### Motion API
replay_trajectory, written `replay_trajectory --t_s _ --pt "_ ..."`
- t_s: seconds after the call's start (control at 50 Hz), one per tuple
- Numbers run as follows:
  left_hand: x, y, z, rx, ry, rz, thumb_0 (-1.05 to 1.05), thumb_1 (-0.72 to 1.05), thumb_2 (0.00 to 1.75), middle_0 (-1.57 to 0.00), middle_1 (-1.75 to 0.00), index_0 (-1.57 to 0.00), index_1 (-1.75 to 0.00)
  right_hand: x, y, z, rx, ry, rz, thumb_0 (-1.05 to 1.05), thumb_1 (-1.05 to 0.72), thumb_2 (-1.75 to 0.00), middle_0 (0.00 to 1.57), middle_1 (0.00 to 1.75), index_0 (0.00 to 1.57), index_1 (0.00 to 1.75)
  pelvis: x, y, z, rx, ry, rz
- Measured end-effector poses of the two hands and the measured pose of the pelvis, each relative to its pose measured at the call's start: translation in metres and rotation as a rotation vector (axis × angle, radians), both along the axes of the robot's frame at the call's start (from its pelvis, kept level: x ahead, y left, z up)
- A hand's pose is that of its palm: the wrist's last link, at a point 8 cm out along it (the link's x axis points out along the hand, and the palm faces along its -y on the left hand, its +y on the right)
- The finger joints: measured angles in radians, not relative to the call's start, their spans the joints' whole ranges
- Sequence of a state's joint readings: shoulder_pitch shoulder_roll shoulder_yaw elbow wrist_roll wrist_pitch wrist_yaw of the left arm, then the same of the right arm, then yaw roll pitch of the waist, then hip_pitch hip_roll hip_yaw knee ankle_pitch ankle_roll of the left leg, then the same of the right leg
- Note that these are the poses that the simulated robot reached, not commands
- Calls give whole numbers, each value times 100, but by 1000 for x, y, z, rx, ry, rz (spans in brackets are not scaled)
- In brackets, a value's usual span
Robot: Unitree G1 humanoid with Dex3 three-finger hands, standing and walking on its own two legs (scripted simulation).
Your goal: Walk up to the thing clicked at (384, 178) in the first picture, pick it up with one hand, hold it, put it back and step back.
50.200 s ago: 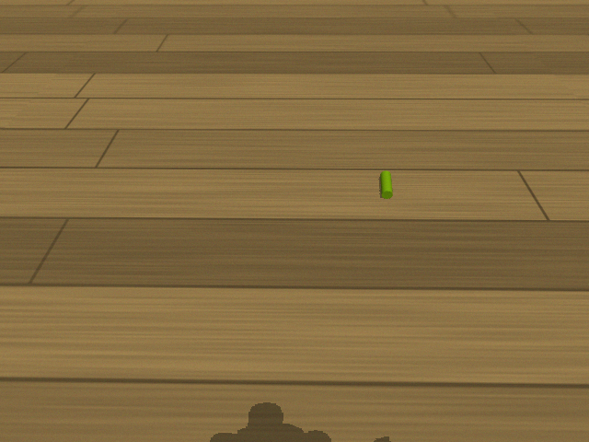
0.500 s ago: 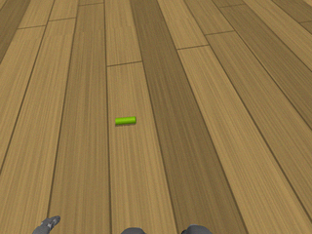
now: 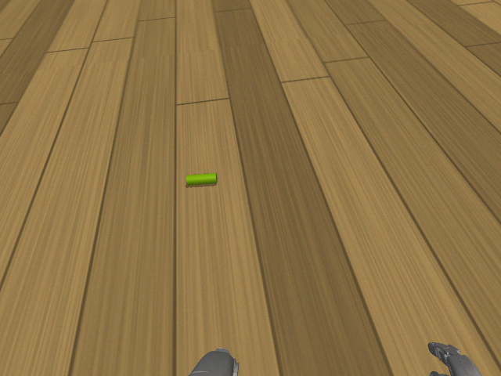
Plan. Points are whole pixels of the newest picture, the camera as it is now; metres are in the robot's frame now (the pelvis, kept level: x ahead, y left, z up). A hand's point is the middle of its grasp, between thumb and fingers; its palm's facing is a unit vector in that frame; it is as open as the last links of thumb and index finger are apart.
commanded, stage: step back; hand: left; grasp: from above
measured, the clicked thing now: (202, 179) +1.10 +0.35 -0.73
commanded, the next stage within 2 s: stand in 1.06 s
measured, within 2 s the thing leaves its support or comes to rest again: neither
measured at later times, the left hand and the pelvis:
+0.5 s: hand out of the picture +0.02 +0.30 -0.13, palm faces +0.05 -0.91 -0.40, open 7.3 cm; pelvis -0.03 +0.01 +0.01, yaw +4 degrees
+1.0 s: hand out of the picture +0.08 +0.30 -0.15, palm faces +0.10 -0.92 -0.37, open 7.3 cm; pelvis +0.02 +0.03 +0.01, yaw +5 degrees
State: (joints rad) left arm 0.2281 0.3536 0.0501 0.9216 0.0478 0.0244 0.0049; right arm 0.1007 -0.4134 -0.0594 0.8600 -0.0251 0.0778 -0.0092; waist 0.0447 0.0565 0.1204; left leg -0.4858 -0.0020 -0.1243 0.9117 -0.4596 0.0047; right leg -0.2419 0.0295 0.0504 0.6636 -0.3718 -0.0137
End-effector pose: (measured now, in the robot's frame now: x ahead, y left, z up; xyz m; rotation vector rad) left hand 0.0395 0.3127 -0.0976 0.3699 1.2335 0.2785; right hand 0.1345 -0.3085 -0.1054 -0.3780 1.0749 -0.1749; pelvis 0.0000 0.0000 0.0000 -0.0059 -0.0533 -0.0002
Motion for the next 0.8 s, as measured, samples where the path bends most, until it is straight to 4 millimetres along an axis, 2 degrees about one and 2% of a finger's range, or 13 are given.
replay_trajectory --t_s 0.06,0.18,0.26,0.36,0.46,0.54,0.58,0.68,0.8 --pt "-24 2 11 18 18 24 0 90 90 -21 -30 -21 -30 -26 -2 0 22 34 -8 0 -91 -90 20 30 20 30 -11 0 7 30 13 13" --pt "-48 22 17 47 -40 52 0 90 90 -21 -30 -21 -30 -78 1 -13 6 161 22 0 -91 -90 20 30 20 30 -31 8 4 10 29 76" --pt "-60 40 9 40 -46 74 0 90 90 -21 -30 -21 -30 -99 19 -13 9 198 30 1 -91 -90 20 30 20 30 -41 18 2 50 8 88" --pt "-63 40 6 -3 -14 69 0 91 90 -21 -30 -21 -30 -112 30 2 31 155 3 1 -91 -90 20 30 21 30 -38 20 11 15 7 89" --pt "-43 30 5 -20 -38 36 0 91 90 -21 -30 -21 -30 -109 19 6 22 135 -14 0 -90 -90 21 30 21 30 -33 12 11 19 5 78" --pt "-24 15 2 -10 -70 26 0 91 90 -21 -30 -21 -30 -98 -1 -5 11 140 -29 0 -90 -90 21 30 21 30 -23 1 3 -3 -5 77" --pt "-18 6 2 -11 -92 29 0 91 90 -21 -30 -21 -30 -89 -5 -9 4 147 -27 0 -90 -90 20 30 21 30 -18 -2 1 -13 -3 88" --pt "-11 -4 10 -26 -109 53 0 90 90 -21 -30 -21 -30 -63 -2 -6 8 147 15 0 -91 -90 20 30 20 30 -7 -1 9 6 1 101" --pt "-2 9 5 -27 -82 69 0 90 90 -21 -30 -21 -30 -38 13 -7 6 148 43 0 -91 -90 20 30 20 30 6 10 7 7 7 112"
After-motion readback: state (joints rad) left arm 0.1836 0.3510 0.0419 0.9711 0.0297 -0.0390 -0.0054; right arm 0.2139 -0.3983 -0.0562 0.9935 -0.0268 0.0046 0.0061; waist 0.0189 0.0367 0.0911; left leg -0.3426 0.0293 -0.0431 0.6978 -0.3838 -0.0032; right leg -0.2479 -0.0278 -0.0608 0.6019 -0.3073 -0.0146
